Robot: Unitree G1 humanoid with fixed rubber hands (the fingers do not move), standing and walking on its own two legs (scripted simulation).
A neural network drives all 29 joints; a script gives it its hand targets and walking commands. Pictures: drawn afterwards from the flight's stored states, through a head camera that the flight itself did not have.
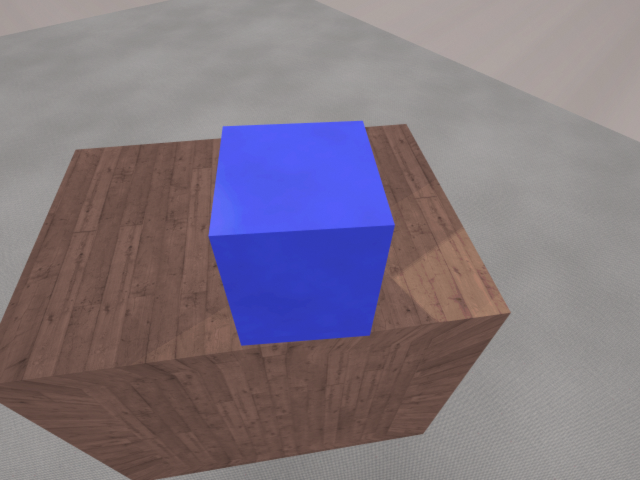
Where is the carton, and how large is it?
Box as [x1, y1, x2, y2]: [209, 121, 394, 345]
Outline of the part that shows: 362,121 223,126 209,228 209,238 241,345 369,335 394,224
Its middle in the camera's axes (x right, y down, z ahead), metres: -0.03 -0.01 +0.58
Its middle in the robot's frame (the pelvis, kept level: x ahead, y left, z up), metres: +0.45 +0.04 +0.05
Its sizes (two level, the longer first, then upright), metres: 0.210 0.200 0.250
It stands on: a pedestal, 0.69 m high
